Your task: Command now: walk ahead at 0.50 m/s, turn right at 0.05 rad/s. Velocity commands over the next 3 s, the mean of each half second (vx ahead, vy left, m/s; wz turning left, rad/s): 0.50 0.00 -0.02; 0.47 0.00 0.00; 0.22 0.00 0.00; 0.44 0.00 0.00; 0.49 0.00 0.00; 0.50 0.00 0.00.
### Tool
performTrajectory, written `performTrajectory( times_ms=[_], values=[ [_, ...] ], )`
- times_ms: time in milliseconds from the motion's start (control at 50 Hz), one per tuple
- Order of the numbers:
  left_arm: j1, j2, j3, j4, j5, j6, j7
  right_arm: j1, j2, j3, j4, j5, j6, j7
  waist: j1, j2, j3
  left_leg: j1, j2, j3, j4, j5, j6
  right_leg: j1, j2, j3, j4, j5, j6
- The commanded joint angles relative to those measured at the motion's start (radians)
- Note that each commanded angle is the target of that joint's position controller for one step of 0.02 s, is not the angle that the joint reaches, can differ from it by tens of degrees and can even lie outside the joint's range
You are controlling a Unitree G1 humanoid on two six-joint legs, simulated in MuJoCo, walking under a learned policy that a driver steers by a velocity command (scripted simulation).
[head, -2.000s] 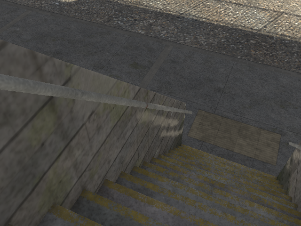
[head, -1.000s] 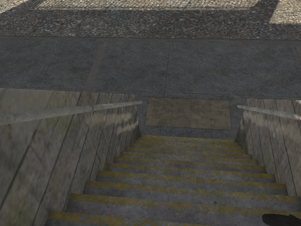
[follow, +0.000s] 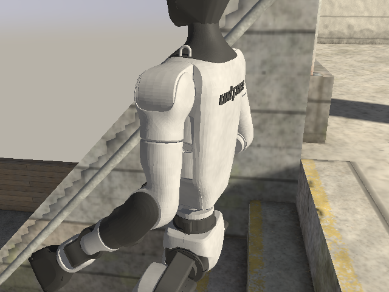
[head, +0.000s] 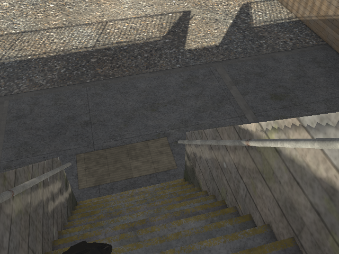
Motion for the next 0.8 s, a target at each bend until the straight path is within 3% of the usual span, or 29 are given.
performTrajectory(
  times_ms=[20, 180, 300, 640, 680, 800],
  values=[
    [-0.115, 0.091, 0.023, -0.094, 0.006, -0.021, -0.001, -0.018, -0.096, -0.024, -0.099, -0.003, -0.014, -0.007, -0.012, -0.020, -0.081, 0.086, 0.054, -0.047, -0.022, 0.518, 0.029, -0.017, -0.092, 0.088, -0.057, 0.655, -0.043],
    [-0.132, 0.084, 0.010, -0.092, 0.014, -0.023, 0.001, -0.034, -0.069, -0.002, -0.123, -0.006, -0.013, -0.009, -0.006, -0.018, -0.080, 0.059, 0.067, -0.049, -0.066, 0.436, 0.006, 0.019, -0.109, 0.108, -0.091, 0.633, -0.035],
    [-0.136, 0.092, 0.006, -0.095, 0.017, -0.023, 0.000, -0.031, -0.076, 0.004, -0.128, -0.005, -0.016, -0.009, -0.001, -0.012, -0.060, 0.040, 0.072, -0.053, -0.113, 0.375, -0.002, 0.032, -0.117, 0.114, -0.126, 0.583, -0.023],
    [-0.133, 0.079, 0.000, -0.085, 0.018, -0.025, 0.001, -0.001, -0.073, 0.004, -0.117, -0.005, -0.014, -0.014, -0.004, -0.018, -0.047, 0.059, 0.076, -0.059, -0.192, 0.335, -0.007, 0.026, -0.129, 0.105, -0.186, 0.506, -0.003],
    [-0.137, 0.083, 0.002, -0.092, 0.018, -0.025, -0.003, -0.004, -0.082, -0.001, -0.123, -0.005, -0.012, -0.012, -0.007, -0.023, -0.007, 0.048, 0.067, -0.061, -0.198, 0.310, 0.000, -0.001, -0.117, 0.107, -0.194, 0.488, -0.006],
    [-0.122, 0.079, 0.001, -0.092, 0.025, -0.024, 0.001, 0.007, -0.075, 0.001, -0.117, -0.010, -0.016, -0.008, -0.007, -0.018, -0.048, 0.059, 0.071, -0.064, -0.203, 0.333, -0.001, 0.033, -0.127, 0.106, -0.202, 0.508, -0.005]
  ],
)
